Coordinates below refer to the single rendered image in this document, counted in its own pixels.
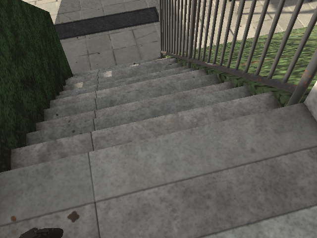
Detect stairs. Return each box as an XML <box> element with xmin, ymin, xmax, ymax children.
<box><xmin>11</xmin><ymin>57</ymin><xmax>280</xmax><ymax>171</ymax></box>

